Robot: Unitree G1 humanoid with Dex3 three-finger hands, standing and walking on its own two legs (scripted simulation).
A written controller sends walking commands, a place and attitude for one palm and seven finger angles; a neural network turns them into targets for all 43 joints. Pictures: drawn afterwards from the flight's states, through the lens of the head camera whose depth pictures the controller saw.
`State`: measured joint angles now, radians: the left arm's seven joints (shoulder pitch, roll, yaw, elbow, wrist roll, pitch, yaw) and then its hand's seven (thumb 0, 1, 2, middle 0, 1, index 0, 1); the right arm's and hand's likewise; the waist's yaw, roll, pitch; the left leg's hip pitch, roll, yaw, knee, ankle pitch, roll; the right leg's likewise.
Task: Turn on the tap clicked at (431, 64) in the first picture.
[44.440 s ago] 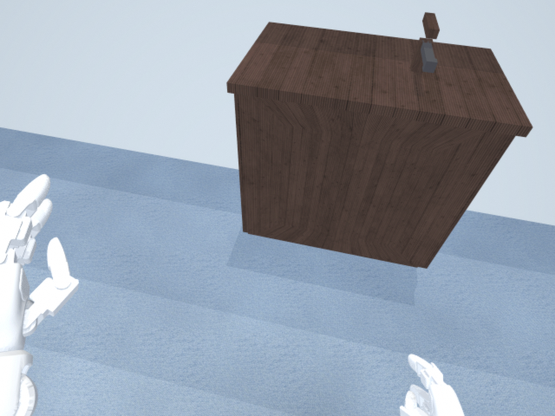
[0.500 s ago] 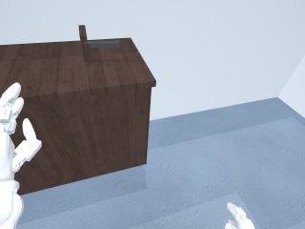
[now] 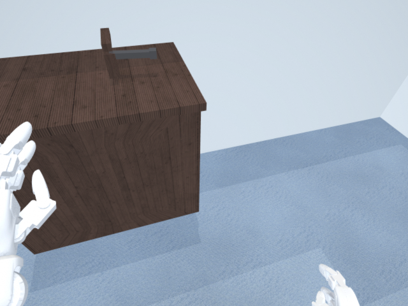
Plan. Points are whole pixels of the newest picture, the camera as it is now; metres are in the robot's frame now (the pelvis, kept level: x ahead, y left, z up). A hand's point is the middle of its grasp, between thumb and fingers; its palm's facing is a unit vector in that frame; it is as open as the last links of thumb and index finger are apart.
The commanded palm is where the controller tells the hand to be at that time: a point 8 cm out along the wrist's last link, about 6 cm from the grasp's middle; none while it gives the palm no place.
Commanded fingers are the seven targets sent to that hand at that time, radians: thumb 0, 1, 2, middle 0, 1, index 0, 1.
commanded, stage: stand and check the lever's angle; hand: left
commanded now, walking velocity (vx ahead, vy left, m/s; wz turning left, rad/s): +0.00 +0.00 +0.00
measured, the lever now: (153, 53) +0.86 +0.23 +0.11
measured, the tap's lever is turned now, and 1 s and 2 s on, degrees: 82 82 82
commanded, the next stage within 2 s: stand and wait in 0.18 s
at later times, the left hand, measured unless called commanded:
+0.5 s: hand (47, 203) +0.22 +0.25 +0.17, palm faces +0.39 -0.86 -0.33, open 7.4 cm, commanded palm +0.17 +0.29 +0.18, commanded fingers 0.00 0.90 0.90 -0.20 -0.30 -0.20 -0.30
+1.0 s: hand (36, 215) +0.20 +0.26 +0.16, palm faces +0.39 -0.86 -0.33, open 7.4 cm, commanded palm +0.15 +0.30 +0.18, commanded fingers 0.00 0.90 0.90 -0.20 -0.30 -0.20 -0.30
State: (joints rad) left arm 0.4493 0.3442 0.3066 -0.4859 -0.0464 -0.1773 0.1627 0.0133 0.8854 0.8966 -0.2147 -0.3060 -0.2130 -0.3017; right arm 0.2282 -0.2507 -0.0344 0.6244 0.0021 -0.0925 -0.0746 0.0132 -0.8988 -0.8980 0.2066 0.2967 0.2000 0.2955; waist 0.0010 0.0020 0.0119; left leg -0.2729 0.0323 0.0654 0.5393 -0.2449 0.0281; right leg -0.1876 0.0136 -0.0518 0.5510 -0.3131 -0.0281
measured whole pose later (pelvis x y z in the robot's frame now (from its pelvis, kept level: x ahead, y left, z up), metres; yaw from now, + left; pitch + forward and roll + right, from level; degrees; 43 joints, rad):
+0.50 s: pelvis +0.00 +0.01 +0.01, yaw -1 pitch -2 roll -2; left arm 0.45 0.34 0.29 -0.46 -0.06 -0.13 0.15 0.01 0.89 0.90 -0.21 -0.31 -0.21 -0.30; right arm 0.18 -0.18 0.02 0.60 0.00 -0.07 -0.06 0.01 -0.90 -0.90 0.21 0.30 0.20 0.30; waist 0.02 0.02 0.01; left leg -0.27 0.05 0.07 0.49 -0.19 0.02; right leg -0.16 0.03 -0.04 0.43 -0.24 -0.01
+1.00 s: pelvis -0.01 +0.02 +0.01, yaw -1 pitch -2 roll -2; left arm 0.47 0.34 0.29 -0.46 -0.05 -0.14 0.16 0.01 0.89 0.90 -0.21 -0.31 -0.21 -0.30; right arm 0.20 -0.19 0.01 0.61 0.00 -0.08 -0.07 0.01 -0.90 -0.90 0.21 0.30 0.20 0.30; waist 0.01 0.02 0.01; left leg -0.29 0.04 0.07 0.46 -0.15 0.03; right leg -0.16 0.03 -0.04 0.39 -0.20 0.00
